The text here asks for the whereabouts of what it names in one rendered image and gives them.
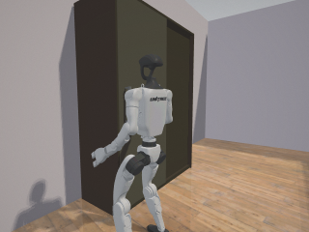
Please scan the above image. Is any left robot hand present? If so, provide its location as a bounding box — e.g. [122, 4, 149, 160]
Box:
[91, 148, 109, 167]

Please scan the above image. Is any humanoid robot head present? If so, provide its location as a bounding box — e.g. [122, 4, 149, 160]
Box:
[139, 54, 163, 90]

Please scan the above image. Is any robot left forearm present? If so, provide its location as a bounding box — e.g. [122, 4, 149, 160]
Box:
[103, 123, 130, 157]

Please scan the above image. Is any robot right shin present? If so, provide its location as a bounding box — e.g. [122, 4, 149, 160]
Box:
[144, 184, 165, 232]

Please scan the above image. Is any robot left upper arm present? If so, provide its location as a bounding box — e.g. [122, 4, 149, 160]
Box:
[125, 87, 143, 135]

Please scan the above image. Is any wardrobe door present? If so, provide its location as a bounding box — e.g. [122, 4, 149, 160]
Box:
[166, 22, 190, 178]
[117, 0, 167, 206]

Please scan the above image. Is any robot right upper arm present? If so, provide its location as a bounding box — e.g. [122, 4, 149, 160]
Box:
[164, 89, 173, 124]

